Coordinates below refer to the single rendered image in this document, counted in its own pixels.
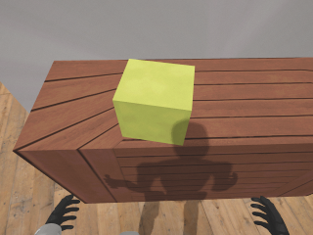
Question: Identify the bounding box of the robot left forearm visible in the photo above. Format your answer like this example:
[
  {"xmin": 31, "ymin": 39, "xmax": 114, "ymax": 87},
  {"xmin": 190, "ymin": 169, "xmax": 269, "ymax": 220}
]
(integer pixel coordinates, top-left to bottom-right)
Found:
[{"xmin": 34, "ymin": 223, "xmax": 62, "ymax": 235}]

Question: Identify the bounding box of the pedestal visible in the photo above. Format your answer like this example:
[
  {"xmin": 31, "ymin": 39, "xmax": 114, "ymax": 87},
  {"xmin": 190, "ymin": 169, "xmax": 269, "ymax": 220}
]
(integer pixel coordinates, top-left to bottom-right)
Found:
[{"xmin": 13, "ymin": 57, "xmax": 313, "ymax": 204}]

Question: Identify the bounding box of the carton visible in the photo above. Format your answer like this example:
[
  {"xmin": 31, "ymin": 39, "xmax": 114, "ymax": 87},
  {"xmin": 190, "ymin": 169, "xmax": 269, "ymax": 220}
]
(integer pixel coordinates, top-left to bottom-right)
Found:
[{"xmin": 112, "ymin": 59, "xmax": 195, "ymax": 146}]

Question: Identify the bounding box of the robot left hand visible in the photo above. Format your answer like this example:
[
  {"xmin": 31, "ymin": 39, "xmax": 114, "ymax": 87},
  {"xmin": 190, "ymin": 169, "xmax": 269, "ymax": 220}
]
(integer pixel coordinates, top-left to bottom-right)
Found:
[{"xmin": 45, "ymin": 194, "xmax": 80, "ymax": 231}]

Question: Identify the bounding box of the robot right hand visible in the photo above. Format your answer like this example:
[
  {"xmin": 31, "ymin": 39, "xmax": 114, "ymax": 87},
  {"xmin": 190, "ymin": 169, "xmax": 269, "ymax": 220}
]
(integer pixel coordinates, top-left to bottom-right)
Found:
[{"xmin": 250, "ymin": 196, "xmax": 290, "ymax": 235}]

